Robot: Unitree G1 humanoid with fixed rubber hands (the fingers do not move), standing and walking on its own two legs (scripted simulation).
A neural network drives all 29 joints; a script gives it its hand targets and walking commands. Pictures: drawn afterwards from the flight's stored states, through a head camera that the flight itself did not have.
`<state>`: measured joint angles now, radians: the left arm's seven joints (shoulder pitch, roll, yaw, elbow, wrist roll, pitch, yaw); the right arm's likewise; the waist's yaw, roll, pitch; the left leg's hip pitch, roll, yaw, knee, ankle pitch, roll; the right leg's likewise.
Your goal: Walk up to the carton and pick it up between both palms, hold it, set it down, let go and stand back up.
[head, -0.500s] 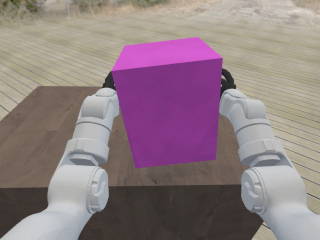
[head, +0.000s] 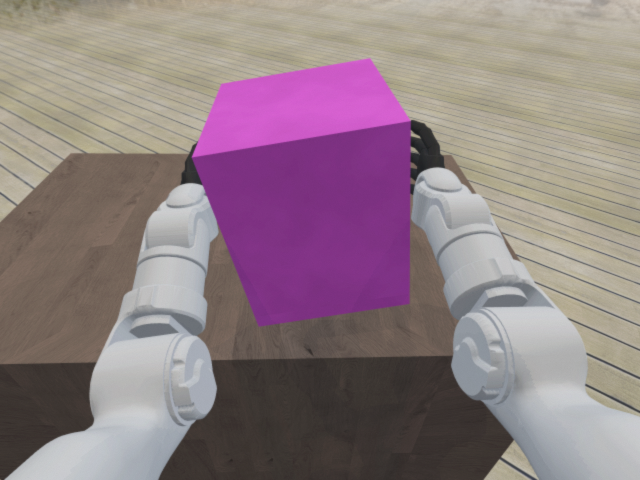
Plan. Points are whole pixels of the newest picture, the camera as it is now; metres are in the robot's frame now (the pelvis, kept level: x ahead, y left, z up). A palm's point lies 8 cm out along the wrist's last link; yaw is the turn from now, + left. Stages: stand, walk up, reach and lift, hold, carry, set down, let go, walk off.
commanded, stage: set down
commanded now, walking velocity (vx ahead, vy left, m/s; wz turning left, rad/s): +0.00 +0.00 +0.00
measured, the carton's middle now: (314, 192) +0.43 +0.01 +0.21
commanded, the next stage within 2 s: none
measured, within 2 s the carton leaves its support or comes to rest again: neither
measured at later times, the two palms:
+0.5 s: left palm (222, 197) +0.47 +0.14 +0.17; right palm (420, 216) +0.45 -0.15 +0.15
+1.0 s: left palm (224, 209) +0.47 +0.14 +0.15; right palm (420, 220) +0.45 -0.15 +0.14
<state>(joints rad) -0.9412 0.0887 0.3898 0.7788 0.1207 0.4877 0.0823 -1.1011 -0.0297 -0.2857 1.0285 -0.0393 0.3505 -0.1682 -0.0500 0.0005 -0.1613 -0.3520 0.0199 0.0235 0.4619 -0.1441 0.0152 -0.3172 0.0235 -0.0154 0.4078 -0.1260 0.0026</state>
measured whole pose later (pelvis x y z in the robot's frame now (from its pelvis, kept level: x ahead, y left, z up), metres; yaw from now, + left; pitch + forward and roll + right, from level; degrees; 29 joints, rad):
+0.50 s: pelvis +0.04 +0.00 +0.01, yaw +0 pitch +6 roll -1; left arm -0.91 0.07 0.29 0.80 0.12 0.33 0.08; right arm -0.83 0.01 -0.27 0.81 0.05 0.18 -0.19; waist -0.05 0.00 -0.11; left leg -0.34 0.02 0.02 0.41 -0.16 0.01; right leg -0.30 0.02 -0.02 0.33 -0.13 0.00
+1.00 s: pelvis +0.04 +0.00 +0.01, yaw +0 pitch +5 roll -1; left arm -0.90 0.07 0.30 0.92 0.12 0.21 0.09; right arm -0.86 0.01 -0.30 0.93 -0.11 0.11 -0.15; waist -0.05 0.00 -0.11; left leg -0.34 0.02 0.02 0.41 -0.16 0.01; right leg -0.29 0.02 -0.02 0.33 -0.13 0.00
